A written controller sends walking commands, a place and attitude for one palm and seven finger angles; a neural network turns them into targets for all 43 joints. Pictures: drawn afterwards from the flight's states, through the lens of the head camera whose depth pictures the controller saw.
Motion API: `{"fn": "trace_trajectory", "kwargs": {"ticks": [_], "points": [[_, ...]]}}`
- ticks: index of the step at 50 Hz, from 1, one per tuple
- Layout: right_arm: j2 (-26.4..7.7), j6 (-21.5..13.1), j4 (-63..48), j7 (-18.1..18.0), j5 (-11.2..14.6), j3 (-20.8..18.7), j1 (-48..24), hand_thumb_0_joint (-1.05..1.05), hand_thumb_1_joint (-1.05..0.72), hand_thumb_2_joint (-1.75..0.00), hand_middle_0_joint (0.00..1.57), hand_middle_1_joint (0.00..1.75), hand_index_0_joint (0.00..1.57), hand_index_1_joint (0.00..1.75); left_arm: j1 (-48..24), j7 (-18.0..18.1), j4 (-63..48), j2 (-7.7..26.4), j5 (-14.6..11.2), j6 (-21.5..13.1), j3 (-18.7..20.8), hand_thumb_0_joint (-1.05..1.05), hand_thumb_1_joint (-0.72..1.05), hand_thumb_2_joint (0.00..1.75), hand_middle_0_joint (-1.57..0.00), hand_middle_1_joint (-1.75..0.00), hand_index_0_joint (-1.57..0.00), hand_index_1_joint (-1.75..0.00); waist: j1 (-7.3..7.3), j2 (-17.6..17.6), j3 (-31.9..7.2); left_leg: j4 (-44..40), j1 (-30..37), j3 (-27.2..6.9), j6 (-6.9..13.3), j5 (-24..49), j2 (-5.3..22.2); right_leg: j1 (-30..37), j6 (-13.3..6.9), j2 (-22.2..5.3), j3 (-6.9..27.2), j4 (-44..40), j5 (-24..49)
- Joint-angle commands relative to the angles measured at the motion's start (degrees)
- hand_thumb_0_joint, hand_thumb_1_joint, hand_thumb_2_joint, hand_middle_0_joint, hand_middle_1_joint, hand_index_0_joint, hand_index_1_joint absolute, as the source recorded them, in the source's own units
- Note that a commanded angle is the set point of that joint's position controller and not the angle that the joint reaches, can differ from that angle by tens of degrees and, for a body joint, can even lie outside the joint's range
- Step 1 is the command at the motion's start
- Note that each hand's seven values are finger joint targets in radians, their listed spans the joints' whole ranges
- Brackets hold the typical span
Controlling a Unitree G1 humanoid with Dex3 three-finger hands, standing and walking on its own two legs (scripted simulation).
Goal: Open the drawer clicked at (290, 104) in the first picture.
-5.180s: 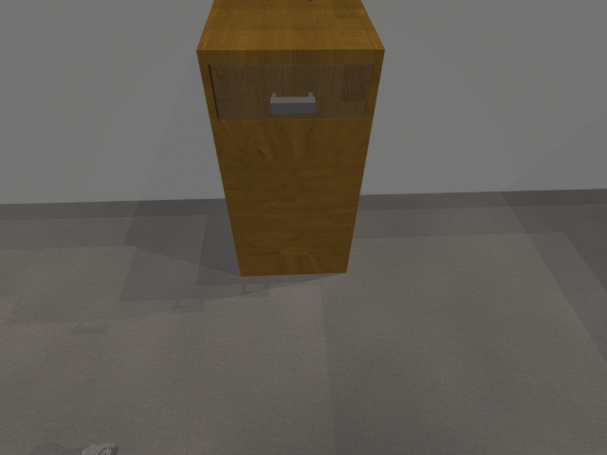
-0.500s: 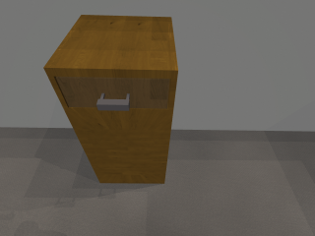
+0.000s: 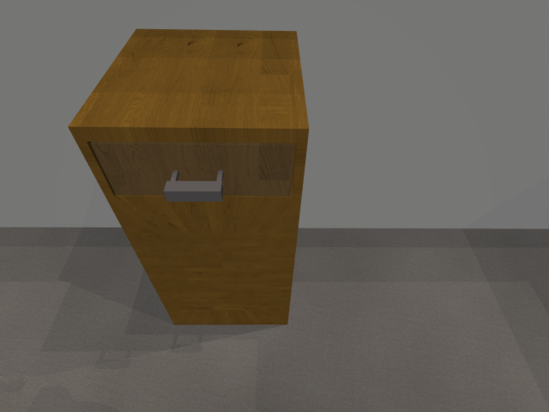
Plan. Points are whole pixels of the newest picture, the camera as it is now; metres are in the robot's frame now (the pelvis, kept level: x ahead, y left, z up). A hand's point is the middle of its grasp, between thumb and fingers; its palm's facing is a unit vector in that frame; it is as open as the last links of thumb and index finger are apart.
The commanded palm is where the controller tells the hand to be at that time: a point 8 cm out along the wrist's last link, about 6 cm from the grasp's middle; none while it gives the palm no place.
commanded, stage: look again from close up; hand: left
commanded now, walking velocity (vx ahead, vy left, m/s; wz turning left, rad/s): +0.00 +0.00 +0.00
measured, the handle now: (196, 182) +0.52 +0.19 +0.01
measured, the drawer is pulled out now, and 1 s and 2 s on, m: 0.00 0.00 0.00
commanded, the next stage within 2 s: raise the hand with hooked fingers in 0.56 s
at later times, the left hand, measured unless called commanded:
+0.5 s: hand out of the picture +0.02 +0.21 -0.18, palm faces +0.02 -0.98 -0.22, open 7.4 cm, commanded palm none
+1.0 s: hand (118, 383) +0.17 +0.24 -0.04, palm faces +0.00 -0.15 -0.99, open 8.2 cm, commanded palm +0.13 +0.25 -0.02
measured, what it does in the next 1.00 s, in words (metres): stands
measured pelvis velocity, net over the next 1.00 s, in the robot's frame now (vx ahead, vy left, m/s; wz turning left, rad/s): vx -0.04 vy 0.01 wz -0.05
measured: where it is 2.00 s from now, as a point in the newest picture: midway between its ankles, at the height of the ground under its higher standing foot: outside the picture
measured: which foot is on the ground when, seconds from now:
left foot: down 0.00-1.00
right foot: down 0.00-1.00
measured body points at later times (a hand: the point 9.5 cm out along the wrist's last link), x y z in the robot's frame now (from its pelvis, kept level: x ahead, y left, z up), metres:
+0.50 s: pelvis +0.00 +0.02 -0.01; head +0.01 +0.02 +0.44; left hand +0.02 +0.26 -0.17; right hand +0.02 -0.21 -0.17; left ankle +0.01 +0.13 -0.74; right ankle -0.06 -0.11 -0.74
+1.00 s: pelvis -0.04 +0.01 -0.04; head -0.03 -0.02 +0.41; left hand +0.16 +0.24 +0.01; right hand +0.17 -0.24 -0.12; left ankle +0.01 +0.13 -0.74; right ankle -0.04 -0.09 -0.74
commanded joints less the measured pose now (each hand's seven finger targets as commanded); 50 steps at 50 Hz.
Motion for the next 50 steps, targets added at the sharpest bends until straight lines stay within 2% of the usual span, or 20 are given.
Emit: {"fn": "trace_trajectory", "kwargs": {"ticks": [1,3,4,5,7,11,18,32,33,34,35,36,37,38,39,41,42,44,46,50], "points": [[-5.21,-0.71,-1.50,-0.35,0.11,-0.89,3.61,0.00,-0.90,-0.90,0.20,0.30,0.20,0.30,5.46,0.32,-0.57,5.08,0.21,-0.15,0.79,0.00,0.90,0.90,-0.20,-0.30,-0.20,-0.30,0.12,0.09,2.41,-2.06,3.38,-4.84,1.63,12.53,5.12,-5.40,-0.42,-5.20,4.25,-4.34,12.68],[-4.88,-0.80,-1.40,-0.38,0.12,-0.83,3.70,0.00,-0.90,-0.90,0.20,0.30,0.20,0.30,5.63,0.32,-0.56,4.99,0.18,-0.20,0.80,0.00,0.90,0.90,-0.20,-0.30,-0.20,-0.30,0.14,0.19,2.28,-2.15,3.44,-4.86,1.71,13.21,5.10,-5.14,-0.44,-5.33,4.10,-4.24,13.24],[-6.58,-1.90,-6.16,0.65,0.50,-0.98,-2.43,0.00,-0.90,-0.90,0.20,0.30,0.20,0.30,8.48,2.42,-0.42,6.69,1.45,-2.57,0.21,0.00,0.90,0.90,-0.20,-0.30,-0.20,-0.30,1.93,-3.65,5.00,12.85,-3.43,-2.66,0.22,15.03,4.57,-8.16,1.13,-8.64,8.72,-3.69,40.45],[-3.83,-1.17,-7.92,1.12,0.15,-0.98,1.36,0.00,-0.90,-0.90,0.20,0.30,0.20,0.30,5.85,2.03,-3.19,8.85,1.00,-2.96,0.77,0.00,0.90,0.90,-0.20,-0.30,-0.20,-0.30,-1.82,-4.53,2.47,11.08,-5.47,-3.67,1.13,-3.34,2.50,-5.31,-1.41,-10.73,8.14,-0.99,39.22],[-4.42,-0.59,-7.97,1.39,-0.17,-0.73,3.92,0.00,-0.90,-0.90,0.20,0.30,0.20,0.30,2.86,1.32,-5.12,8.84,0.57,-3.04,0.44,0.00,0.90,0.90,-0.20,-0.30,-0.20,-0.30,-2.45,-3.69,-2.13,9.49,-2.83,-2.81,1.60,-1.46,1.91,-5.01,-3.39,-8.42,6.76,1.50,27.23],[-6.71,-1.16,-7.93,0.81,-0.16,-0.55,4.03,0.00,-0.90,-0.90,0.20,0.30,0.20,0.30,3.95,0.90,-5.79,7.47,0.29,-1.58,0.25,0.00,0.90,0.90,-0.20,-0.30,-0.20,-0.30,-0.97,5.31,-0.89,7.64,-2.11,-5.39,3.17,13.73,4.16,-6.09,-2.43,-3.85,3.94,5.34,14.06],[-8.00,-0.58,-8.47,0.84,-0.21,-0.48,2.25,0.00,-0.90,-0.90,0.20,0.30,0.20,0.30,3.75,0.38,-6.13,7.51,0.34,-0.05,0.00,0.00,0.90,0.90,-0.20,-0.30,-0.20,-0.30,-0.01,0.38,4.65,3.31,-5.64,-7.49,4.08,3.69,4.34,-8.65,-1.59,-3.14,3.65,3.49,1.31],[-8.20,-0.96,-6.17,0.70,-0.01,-0.36,1.51,0.00,-0.90,-0.90,0.20,0.30,0.20,0.30,3.45,0.05,-4.88,8.61,0.42,0.07,0.00,0.00,0.90,0.90,-0.20,-0.30,-0.20,-0.30,0.07,1.06,2.57,1.48,-1.58,-6.38,3.66,8.72,4.35,-7.44,-0.63,-4.40,3.83,2.02,5.81],[-9.77,-1.40,-10.17,0.86,0.47,-1.08,-2.98,0.00,-0.90,-0.90,0.20,0.30,0.20,0.30,6.95,2.15,-4.12,9.11,1.39,-1.56,0.14,0.00,0.90,0.90,-0.20,-0.30,-0.20,-0.30,1.52,-2.68,4.61,13.82,-3.96,-5.81,1.90,19.96,4.81,-10.50,0.19,-6.97,8.49,-0.35,29.42],[-17.88,-9.91,-28.07,-1.22,2.86,-2.36,0.47,0.00,-0.90,-0.90,0.20,0.30,0.20,0.30,-37.13,4.30,-92.12,31.30,11.22,-9.90,3.56,0.00,0.88,0.89,-0.20,-0.32,-0.20,-0.32,-3.66,17.20,-25.84,4.97,13.78,-4.75,3.33,28.57,-0.32,-10.28,-2.48,-0.68,4.96,9.94,28.21],[-12.45,-16.03,-25.61,-3.61,2.03,-1.35,-2.44,0.00,-0.90,-0.90,0.20,0.30,0.20,0.30,-8.52,8.79,-77.62,25.46,12.75,-5.27,3.91,0.00,0.85,0.88,-0.20,-0.33,-0.20,-0.33,1.33,24.96,-25.14,2.92,22.69,-6.73,1.62,36.96,3.33,-17.72,-2.62,0.78,-0.87,17.63,7.24],[-10.59,-18.04,-24.52,-4.05,3.43,-2.84,-4.47,0.00,-0.90,-0.90,0.20,0.30,0.20,0.30,5.56,11.59,-71.55,13.93,12.00,3.62,-1.84,0.00,0.83,0.87,-0.21,-0.34,-0.21,-0.34,-0.88,19.44,-17.23,-0.90,13.09,-7.87,-0.42,28.33,2.99,-22.82,-1.20,1.90,-2.50,22.74,-4.72],[-8.63,-18.21,-24.77,-3.97,3.34,-2.24,-4.94,0.00,-0.90,-0.90,0.20,0.30,0.20,0.30,7.06,11.67,-67.87,5.74,14.94,5.40,-7.37,0.00,0.81,0.86,-0.21,-0.36,-0.21,-0.36,-1.24,13.28,-9.29,0.31,5.42,-7.08,0.93,22.59,2.78,-24.21,-0.92,0.98,-1.58,20.52,-5.46],[-11.26,-17.40,-27.57,-3.29,2.05,-3.05,-7.26,0.00,-0.90,-0.90,0.20,0.30,0.20,0.30,0.21,13.34,-72.01,12.74,19.94,4.80,-3.91,0.00,0.78,0.85,-0.21,-0.37,-0.21,-0.37,-1.08,7.85,-4.93,3.75,-1.30,-6.95,0.93,11.58,1.92,-25.02,-1.42,0.71,-0.90,15.09,-4.52],[-12.77,-15.94,-29.54,-3.12,0.78,-3.34,-7.46,0.00,-0.90,-0.90,0.20,0.30,0.20,0.30,1.80,15.02,-70.61,15.83,26.77,4.47,-2.21,0.00,0.76,0.84,-0.21,-0.39,-0.21,-0.39,-1.18,3.28,-6.67,6.77,-5.95,-5.92,1.43,2.60,0.32,-25.18,-2.06,1.37,-0.63,11.69,-1.92],[-13.03,-13.03,-34.98,-2.08,-0.90,-3.63,-9.38,0.00,-0.90,-0.90,0.20,0.30,0.20,0.30,11.25,17.95,-65.71,15.84,37.81,4.73,-1.17,0.00,0.71,0.82,-0.21,-0.42,-0.21,-0.42,2.49,0.93,-10.25,11.20,-10.41,-4.44,1.95,1.78,-2.23,-23.91,-3.12,2.41,3.20,11.15,-2.11],[-12.65,-10.48,-35.90,-1.43,-1.88,-4.13,-10.50,0.00,-0.90,-0.90,0.20,0.30,0.20,0.30,14.68,19.83,-62.37,16.64,44.26,4.59,-0.09,0.00,0.69,0.81,-0.22,-0.43,-0.22,-0.43,3.64,-6.65,-10.69,12.94,-13.98,-3.85,1.40,1.92,-2.32,-25.64,-3.21,3.28,3.88,13.15,-3.38],[-12.58,-6.33,-38.28,0.63,-2.57,-4.67,-13.39,0.00,-0.90,-0.90,0.20,0.30,0.20,0.30,18.24,21.40,-56.94,10.25,52.81,4.03,-5.10,0.00,0.64,0.79,-0.22,-0.47,-0.22,-0.47,4.62,-14.62,-4.09,15.40,-21.99,-3.26,1.30,-3.95,-2.72,-31.25,-3.21,2.90,5.80,14.14,-7.59],[-12.29,-3.13,-40.95,2.43,-1.93,-4.83,-16.40,0.00,-0.90,-0.90,0.20,0.30,0.20,0.30,20.16,22.14,-59.65,13.46,58.22,2.33,-1.89,0.00,0.60,0.77,-0.22,-0.50,-0.22,-0.50,7.91,-12.56,-6.65,16.26,-23.70,-2.60,1.31,-4.15,-3.40,-28.07,-3.84,2.14,8.95,14.33,-5.15],[-11.53,0.41,-44.50,2.78,-2.18,-4.10,-17.63,0.00,-0.90,-0.90,0.20,0.30,0.20,0.30,9.91,24.00,-71.16,20.51,62.07,0.30,2.82,0.00,0.50,0.73,-0.23,-0.55,-0.23,-0.55,7.21,-4.19,-14.15,18.82,-21.34,-1.79,2.25,-4.00,-4.70,-26.32,-3.16,1.32,10.93,16.06,-2.48]]}}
